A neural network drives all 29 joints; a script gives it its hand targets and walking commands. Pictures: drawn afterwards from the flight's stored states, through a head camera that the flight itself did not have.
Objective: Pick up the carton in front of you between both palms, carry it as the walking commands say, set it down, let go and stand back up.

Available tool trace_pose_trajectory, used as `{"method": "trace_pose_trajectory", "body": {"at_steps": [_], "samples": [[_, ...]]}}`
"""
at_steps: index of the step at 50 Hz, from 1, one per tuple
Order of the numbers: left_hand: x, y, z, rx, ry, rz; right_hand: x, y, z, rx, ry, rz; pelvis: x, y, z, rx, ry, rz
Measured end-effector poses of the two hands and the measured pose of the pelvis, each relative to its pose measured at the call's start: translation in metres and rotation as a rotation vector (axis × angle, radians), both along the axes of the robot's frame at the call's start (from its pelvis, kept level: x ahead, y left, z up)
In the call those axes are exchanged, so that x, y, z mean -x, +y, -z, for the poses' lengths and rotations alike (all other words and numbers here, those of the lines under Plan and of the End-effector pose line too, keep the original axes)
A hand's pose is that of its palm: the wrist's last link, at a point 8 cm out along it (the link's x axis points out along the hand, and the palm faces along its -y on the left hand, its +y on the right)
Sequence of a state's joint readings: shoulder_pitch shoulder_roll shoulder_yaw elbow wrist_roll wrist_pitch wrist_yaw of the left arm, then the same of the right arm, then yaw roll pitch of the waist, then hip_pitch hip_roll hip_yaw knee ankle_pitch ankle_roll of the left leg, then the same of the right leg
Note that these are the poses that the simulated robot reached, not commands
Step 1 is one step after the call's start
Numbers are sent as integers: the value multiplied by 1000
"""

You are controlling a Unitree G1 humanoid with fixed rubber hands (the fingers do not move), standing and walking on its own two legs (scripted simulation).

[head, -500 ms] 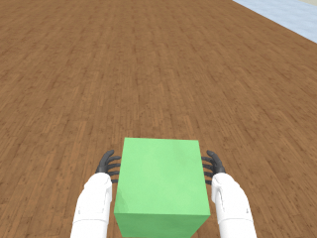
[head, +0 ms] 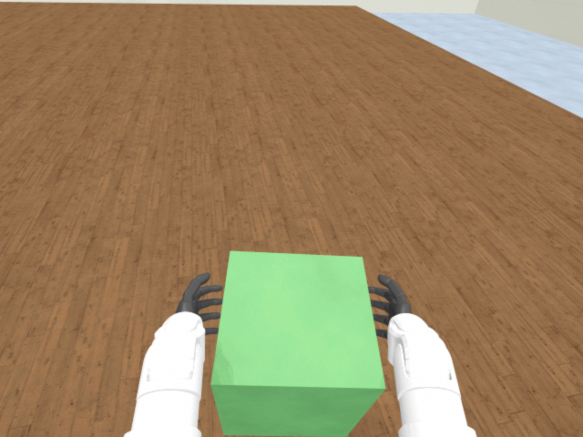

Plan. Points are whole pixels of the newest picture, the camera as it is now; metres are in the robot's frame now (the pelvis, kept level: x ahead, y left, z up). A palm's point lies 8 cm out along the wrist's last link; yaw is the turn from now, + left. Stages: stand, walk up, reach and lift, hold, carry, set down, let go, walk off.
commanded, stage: set down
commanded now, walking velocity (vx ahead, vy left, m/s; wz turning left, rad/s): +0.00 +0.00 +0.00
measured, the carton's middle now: (291, 348) +0.31 +0.00 -0.05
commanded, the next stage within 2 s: none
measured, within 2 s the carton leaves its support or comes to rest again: neither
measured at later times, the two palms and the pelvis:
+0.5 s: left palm (210, 340) +0.34 +0.14 -0.09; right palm (376, 344) +0.34 -0.15 -0.08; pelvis -0.01 +0.00 -0.04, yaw -1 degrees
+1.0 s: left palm (221, 364) +0.38 +0.15 -0.25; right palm (356, 368) +0.38 -0.15 -0.24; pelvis -0.04 +0.00 -0.17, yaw -2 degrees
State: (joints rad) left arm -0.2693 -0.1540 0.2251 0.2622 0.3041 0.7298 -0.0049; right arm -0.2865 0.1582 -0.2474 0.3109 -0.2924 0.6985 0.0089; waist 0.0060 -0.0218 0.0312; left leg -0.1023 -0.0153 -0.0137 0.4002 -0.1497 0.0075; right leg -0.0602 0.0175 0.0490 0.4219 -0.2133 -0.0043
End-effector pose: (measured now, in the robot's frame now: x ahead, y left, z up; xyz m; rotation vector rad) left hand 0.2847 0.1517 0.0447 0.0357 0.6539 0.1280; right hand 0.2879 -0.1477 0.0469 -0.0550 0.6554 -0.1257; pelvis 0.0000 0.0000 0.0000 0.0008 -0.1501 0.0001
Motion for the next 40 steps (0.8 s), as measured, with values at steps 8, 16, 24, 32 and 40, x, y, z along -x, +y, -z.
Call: {"method": "trace_pose_trajectory", "body": {"at_steps": [8, 16, 24, 32, 40], "samples": [[-16, 0, 2, 24, 5, -12, -11, 2, 3, -17, 5, 32, 0, 5, 3, -3, 4, 17], [-45, -5, 33, 15, 42, -21, -36, 0, 33, 2, 42, 60, -1, 6, 13, -4, 94, 22], [-55, -8, 118, -16, 63, -12, -47, -2, 117, 13, 62, 58, 6, 2, 32, -2, 355, 19], [-64, -8, 199, 4, 16, -47, -56, 0, 197, -14, 13, 106, 16, -4, 75, 1, 634, 15], [-83, -9, 237, 28, -28, -63, -74, 0, 235, -42, -34, 136, 25, -6, 122, 0, 772, 16]]}}
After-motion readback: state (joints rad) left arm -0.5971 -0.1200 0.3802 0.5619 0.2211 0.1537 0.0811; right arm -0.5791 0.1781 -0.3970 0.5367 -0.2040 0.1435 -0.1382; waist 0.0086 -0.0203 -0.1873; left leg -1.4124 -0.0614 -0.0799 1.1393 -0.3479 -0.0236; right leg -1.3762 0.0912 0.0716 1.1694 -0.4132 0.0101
